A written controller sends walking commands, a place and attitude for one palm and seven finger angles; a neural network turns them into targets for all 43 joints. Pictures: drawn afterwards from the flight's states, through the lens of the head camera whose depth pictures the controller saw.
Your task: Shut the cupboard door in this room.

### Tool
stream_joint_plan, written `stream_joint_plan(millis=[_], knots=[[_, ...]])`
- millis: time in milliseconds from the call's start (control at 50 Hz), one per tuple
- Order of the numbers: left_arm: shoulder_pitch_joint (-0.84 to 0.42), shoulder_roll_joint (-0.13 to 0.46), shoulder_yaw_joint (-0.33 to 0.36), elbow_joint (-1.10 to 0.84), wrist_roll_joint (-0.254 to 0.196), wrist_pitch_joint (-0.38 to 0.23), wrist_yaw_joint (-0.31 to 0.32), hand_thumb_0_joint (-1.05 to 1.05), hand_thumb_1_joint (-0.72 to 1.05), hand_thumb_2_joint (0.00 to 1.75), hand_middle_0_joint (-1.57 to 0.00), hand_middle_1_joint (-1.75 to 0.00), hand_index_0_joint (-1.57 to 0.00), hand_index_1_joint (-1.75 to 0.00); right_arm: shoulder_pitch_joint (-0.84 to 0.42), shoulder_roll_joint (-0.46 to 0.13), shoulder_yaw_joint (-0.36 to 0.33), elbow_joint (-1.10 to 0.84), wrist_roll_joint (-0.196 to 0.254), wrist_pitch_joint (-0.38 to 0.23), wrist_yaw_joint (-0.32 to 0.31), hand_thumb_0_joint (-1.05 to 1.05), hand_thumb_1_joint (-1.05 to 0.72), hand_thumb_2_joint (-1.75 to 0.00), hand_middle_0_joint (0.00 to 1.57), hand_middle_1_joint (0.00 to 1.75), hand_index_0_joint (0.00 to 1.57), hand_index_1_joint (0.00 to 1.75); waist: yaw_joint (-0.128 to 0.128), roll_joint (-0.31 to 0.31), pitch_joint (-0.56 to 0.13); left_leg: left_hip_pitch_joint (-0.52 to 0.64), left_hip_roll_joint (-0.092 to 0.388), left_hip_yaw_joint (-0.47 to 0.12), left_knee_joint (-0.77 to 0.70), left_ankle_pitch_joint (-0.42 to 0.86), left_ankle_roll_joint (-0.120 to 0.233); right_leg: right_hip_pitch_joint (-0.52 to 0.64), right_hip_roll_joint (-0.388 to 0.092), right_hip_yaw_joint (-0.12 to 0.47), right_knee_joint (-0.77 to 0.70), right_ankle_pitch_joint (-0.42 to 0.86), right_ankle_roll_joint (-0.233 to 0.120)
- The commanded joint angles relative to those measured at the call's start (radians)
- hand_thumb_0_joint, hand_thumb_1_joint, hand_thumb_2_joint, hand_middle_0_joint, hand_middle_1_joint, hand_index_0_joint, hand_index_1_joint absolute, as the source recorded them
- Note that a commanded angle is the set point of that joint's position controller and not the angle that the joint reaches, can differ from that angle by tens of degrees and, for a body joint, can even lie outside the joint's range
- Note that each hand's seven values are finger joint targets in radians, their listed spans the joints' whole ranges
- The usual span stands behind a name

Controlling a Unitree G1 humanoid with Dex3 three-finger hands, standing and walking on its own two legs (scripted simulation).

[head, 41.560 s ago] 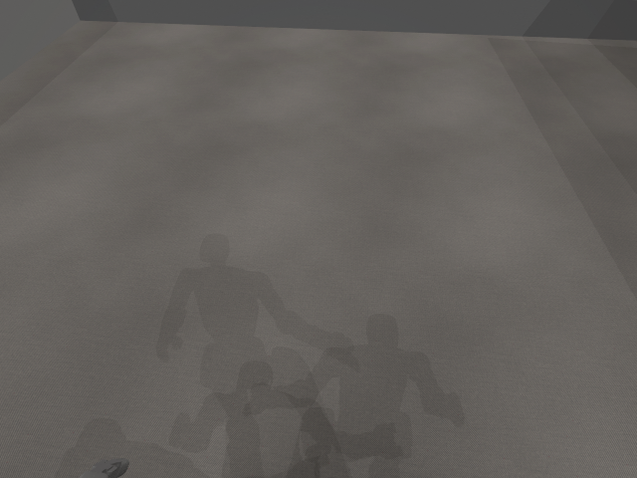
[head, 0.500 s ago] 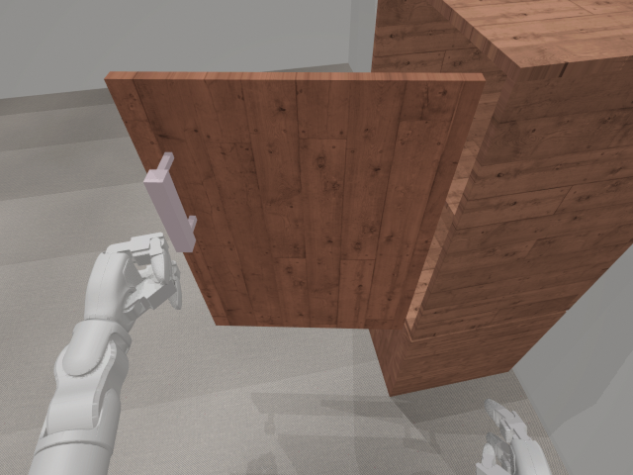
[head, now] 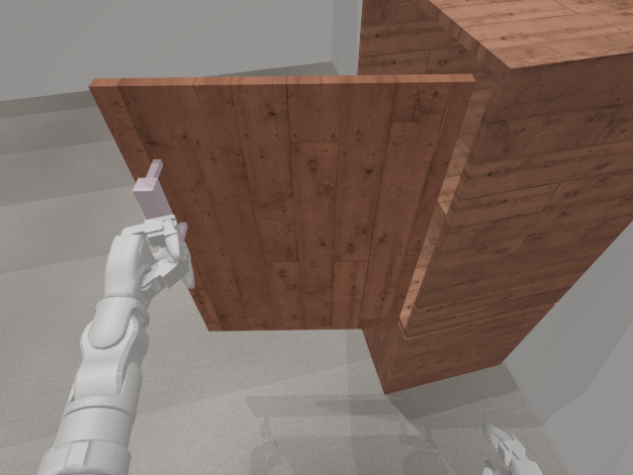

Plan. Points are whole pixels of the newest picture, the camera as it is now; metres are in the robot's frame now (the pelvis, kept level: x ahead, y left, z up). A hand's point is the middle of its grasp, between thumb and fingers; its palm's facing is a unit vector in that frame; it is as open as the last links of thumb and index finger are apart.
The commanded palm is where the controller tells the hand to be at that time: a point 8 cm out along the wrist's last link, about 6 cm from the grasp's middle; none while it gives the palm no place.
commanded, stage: bring the fist close to the handle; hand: left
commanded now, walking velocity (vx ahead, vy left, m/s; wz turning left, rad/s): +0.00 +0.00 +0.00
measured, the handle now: (167, 211) +0.44 +0.23 +0.09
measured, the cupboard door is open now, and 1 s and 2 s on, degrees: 77 69 56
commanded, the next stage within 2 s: push the door shut along its arc in 0.20 s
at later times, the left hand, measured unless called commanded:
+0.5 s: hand (195, 253) +0.36 +0.17 +0.09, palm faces +0.03 -1.00 -0.04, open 3.1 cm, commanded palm +0.35 +0.22 +0.10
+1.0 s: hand (199, 222) +0.41 +0.18 +0.10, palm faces -0.09 -1.00 -0.02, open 3.1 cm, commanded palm +0.41 +0.22 +0.10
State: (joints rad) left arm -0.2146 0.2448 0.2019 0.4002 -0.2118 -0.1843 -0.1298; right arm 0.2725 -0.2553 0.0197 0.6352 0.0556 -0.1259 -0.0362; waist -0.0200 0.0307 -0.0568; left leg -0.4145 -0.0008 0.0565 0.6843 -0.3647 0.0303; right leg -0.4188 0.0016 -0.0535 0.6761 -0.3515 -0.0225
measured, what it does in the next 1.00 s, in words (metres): stands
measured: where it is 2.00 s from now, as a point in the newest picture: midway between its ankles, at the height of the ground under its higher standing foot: outside the picture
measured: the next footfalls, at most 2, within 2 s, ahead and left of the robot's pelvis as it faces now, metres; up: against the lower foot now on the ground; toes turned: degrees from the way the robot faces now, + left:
none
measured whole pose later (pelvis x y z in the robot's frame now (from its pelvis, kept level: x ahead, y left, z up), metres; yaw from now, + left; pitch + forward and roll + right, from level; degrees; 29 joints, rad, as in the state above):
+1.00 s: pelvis -0.02 +0.00 -0.01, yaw +1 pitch +8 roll -1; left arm -0.68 0.39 0.24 0.97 -0.21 -0.30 -0.33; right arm 0.32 -0.29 0.02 0.68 0.06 -0.07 -0.06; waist -0.08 0.02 -0.03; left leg -0.53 0.00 0.03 0.74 -0.35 0.03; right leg -0.52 0.00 -0.08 0.72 -0.34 -0.03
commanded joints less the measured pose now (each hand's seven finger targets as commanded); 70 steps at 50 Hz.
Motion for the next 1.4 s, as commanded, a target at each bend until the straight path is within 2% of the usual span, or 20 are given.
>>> stream_joint_plan(millis=[0,100,220,260,320,380,420,460,520,680,720,780,820,880,920,1100,1180,1260,1340,1380], knots=[[-0.325,0.185,0.061,-0.223,-0.012,-0.082,0.003,0.00,0.90,0.90,-1.30,-1.50,-1.30,-1.50,-0.062,-0.130,-0.048,-0.141,0.001,-0.046,-0.008,0.00,-0.90,-0.90,0.20,0.30,0.20,0.30,-0.001,-0.019,-0.237,0.119,0.008,-0.055,-0.084,0.292,-0.011,0.093,-0.006,0.021,-0.076,0.306,0.002],[-0.373,0.163,0.028,-0.219,-0.013,-0.096,-0.003,0.00,0.90,0.90,-1.30,-1.50,-1.30,-1.50,-0.065,-0.130,-0.048,-0.133,0.003,-0.050,-0.015,0.00,-0.90,-0.90,0.20,0.30,0.20,0.30,-0.008,0.016,-0.248,0.138,0.008,-0.063,-0.085,0.265,-0.011,0.078,-0.005,0.022,-0.077,0.269,-0.002],[-0.334,0.194,0.062,-0.162,-0.013,-0.084,0.000,0.00,0.90,0.90,-1.30,-1.50,-1.30,-1.50,-0.060,-0.135,-0.049,-0.131,0.003,-0.041,-0.017,0.00,-0.90,-0.90,0.20,0.30,0.20,0.30,0.002,-0.045,-0.243,0.116,0.008,-0.062,-0.087,0.261,-0.009,0.097,-0.009,0.023,-0.083,0.276,0.003],[-0.380,0.144,0.012,-0.179,-0.010,-0.082,0.000,0.00,0.90,0.90,-1.30,-1.50,-1.30,-1.50,-0.068,-0.128,-0.046,-0.137,0.007,-0.044,-0.012,0.00,-0.90,-0.90,0.20,0.30,0.20,0.30,-0.006,-0.013,-0.233,0.128,0.007,-0.066,-0.091,0.255,-0.011,0.075,-0.008,0.019,-0.080,0.265,0.000],[-0.382,0.202,0.049,-0.181,0.001,-0.087,0.009,0.00,0.90,0.90,-1.30,-1.50,-1.30,-1.50,-0.057,-0.137,-0.047,-0.134,0.002,-0.038,-0.013,0.00,-0.90,-0.90,0.20,0.30,0.20,0.30,-0.002,-0.035,-0.255,0.133,0.010,-0.069,-0.085,0.280,-0.010,0.096,-0.009,0.021,-0.076,0.286,0.000],[-0.479,0.179,0.018,-0.143,0.003,-0.090,-0.003,0.00,0.90,0.90,-1.30,-1.50,-1.30,-1.50,-0.055,-0.134,-0.043,-0.126,0.005,-0.033,-0.015,0.00,-0.90,-0.90,0.20,0.30,0.20,0.30,-0.026,-0.019,-0.237,0.133,0.008,-0.065,-0.082,0.255,-0.009,0.063,-0.008,0.024,-0.077,0.272,0.001],[-0.528,0.248,0.066,-0.070,0.003,-0.092,-0.011,0.00,0.90,0.90,-1.30,-1.50,-1.30,-1.50,-0.046,-0.143,-0.043,-0.111,0.003,-0.024,-0.023,0.00,-0.90,-0.90,0.20,0.30,0.20,0.30,-0.031,-0.059,-0.212,0.103,0.007,-0.066,-0.084,0.206,-0.005,0.061,-0.010,0.033,-0.091,0.227,0.004],[-0.592,0.215,0.032,-0.038,-0.001,-0.097,-0.035,0.00,0.90,0.90,-1.30,-1.50,-1.30,-1.50,-0.047,-0.139,-0.038,-0.114,0.006,-0.022,-0.024,0.00,-0.90,-0.90,0.20,0.30,0.20,0.30,-0.038,-0.028,-0.239,0.109,0.000,-0.063,-0.081,0.206,-0.004,0.062,-0.012,0.041,-0.088,0.236,0.001],[-0.605,0.268,0.072,0.020,-0.003,-0.107,-0.063,0.00,0.90,0.90,-1.30,-1.50,-1.30,-1.50,-0.024,-0.146,-0.042,-0.108,0.003,-0.013,-0.026,0.00,-0.90,-0.90,0.20,0.30,0.20,0.30,-0.030,-0.013,-0.288,0.117,-0.001,-0.064,-0.067,0.260,-0.003,0.092,-0.013,0.044,-0.073,0.296,-0.002],[-0.766,0.282,0.055,0.133,-0.021,-0.148,-0.148,0.00,0.90,0.90,-1.30,-1.50,-1.30,-1.50,0.014,-0.156,-0.046,-0.093,0.005,0.002,-0.027,0.00,-0.90,-0.90,0.20,0.30,0.20,0.30,-0.064,-0.016,-0.303,0.094,-0.008,-0.057,-0.046,0.253,0.003,0.073,-0.014,0.055,-0.067,0.324,0.002],[-0.774,0.331,0.080,0.163,-0.018,-0.155,-0.163,0.00,0.90,0.90,-1.30,-1.50,-1.30,-1.50,0.030,-0.165,-0.047,-0.089,0.004,0.009,-0.030,0.00,-0.90,-0.90,0.20,0.30,0.20,0.30,-0.062,-0.009,-0.315,0.087,-0.007,-0.060,-0.045,0.257,0.004,0.085,-0.015,0.057,-0.064,0.323,0.000],[-0.829,0.290,0.044,0.206,-0.023,-0.160,-0.186,0.00,0.90,0.90,-1.30,-1.50,-1.30,-1.50,0.042,-0.163,-0.048,-0.083,0.005,0.010,-0.030,0.00,-0.90,-0.90,0.20,0.30,0.20,0.30,-0.080,-0.005,-0.316,0.108,-0.005,-0.067,-0.038,0.268,0.004,0.041,-0.007,0.047,-0.058,0.323,-0.002],[-0.878,0.346,0.079,0.250,-0.025,-0.169,-0.195,0.00,0.90,0.90,-1.30,-1.50,-1.30,-1.50,0.062,-0.176,-0.050,-0.068,0.003,0.016,-0.034,0.00,-0.90,-0.90,0.20,0.30,0.20,0.30,-0.085,-0.047,-0.300,0.073,-0.003,-0.070,-0.038,0.235,0.007,0.045,-0.010,0.051,-0.063,0.291,0.000],[-0.944,0.306,0.035,0.280,-0.018,-0.181,-0.215,0.00,0.90,0.90,-1.30,-1.50,-1.30,-1.50,0.067,-0.173,-0.049,-0.064,0.003,0.014,-0.032,0.00,-0.90,-0.90,0.20,0.30,0.20,0.30,-0.100,0.026,-0.324,0.101,-0.005,-0.072,-0.032,0.233,0.005,0.000,-0.007,0.050,-0.055,0.278,-0.003],[-0.974,0.350,0.065,0.342,-0.014,-0.184,-0.221,0.00,0.90,0.90,-1.30,-1.50,-1.30,-1.50,0.089,-0.183,-0.050,-0.049,0.000,0.019,-0.036,0.00,-0.90,-0.90,0.20,0.30,0.20,0.30,-0.110,-0.017,-0.297,0.077,-0.002,-0.080,-0.029,0.216,0.008,-0.014,-0.006,0.047,-0.055,0.255,-0.003],[-1.134,0.327,0.019,0.467,0.006,-0.193,-0.268,0.00,0.90,0.90,-1.30,-1.50,-1.30,-1.50,0.138,-0.196,-0.048,-0.029,-0.010,0.016,-0.027,0.00,-0.90,-0.90,0.20,0.30,0.20,0.30,-0.153,0.040,-0.348,0.089,0.005,-0.107,-0.002,0.205,0.002,-0.127,0.003,0.037,-0.023,0.199,-0.007],[-1.158,0.402,0.091,0.513,0.013,-0.186,-0.268,0.00,0.90,0.90,-1.30,-1.50,-1.30,-1.50,0.175,-0.206,-0.053,-0.022,-0.019,0.021,-0.023,0.00,-0.90,-0.90,0.20,0.30,0.20,0.30,-0.143,0.038,-0.396,0.087,0.008,-0.118,0.015,0.255,-0.002,-0.129,0.006,0.032,-0.003,0.226,-0.011],[-1.210,0.390,0.072,0.547,0.032,-0.179,-0.269,0.00,0.90,0.90,-1.30,-1.50,-1.30,-1.50,0.200,-0.208,-0.053,-0.021,-0.025,0.031,-0.015,0.00,-0.90,-0.90,0.20,0.30,0.20,0.30,-0.167,0.035,-0.382,0.076,0.012,-0.119,0.031,0.266,0.001,-0.176,0.012,0.029,0.005,0.227,-0.006],[-1.184,0.445,0.130,0.541,0.040,-0.180,-0.270,0.00,0.90,0.90,-1.30,-1.50,-1.30,-1.50,0.222,-0.209,-0.055,-0.040,-0.032,0.041,-0.010,0.00,-0.90,-0.90,0.20,0.30,0.20,0.30,-0.144,0.053,-0.465,0.100,0.012,-0.117,0.046,0.348,-0.001,-0.138,0.018,0.029,0.025,0.290,-0.009],[-1.182,0.468,0.145,0.586,0.048,-0.168,-0.273,0.00,0.90,0.90,-1.30,-1.50,-1.30,-1.50,0.235,-0.210,-0.055,-0.039,-0.035,0.051,-0.008,0.00,-0.90,-0.90,0.20,0.30,0.20,0.30,-0.148,0.017,-0.426,0.044,0.012,-0.108,0.051,0.329,0.002,-0.128,0.020,0.034,0.023,0.297,-0.005]])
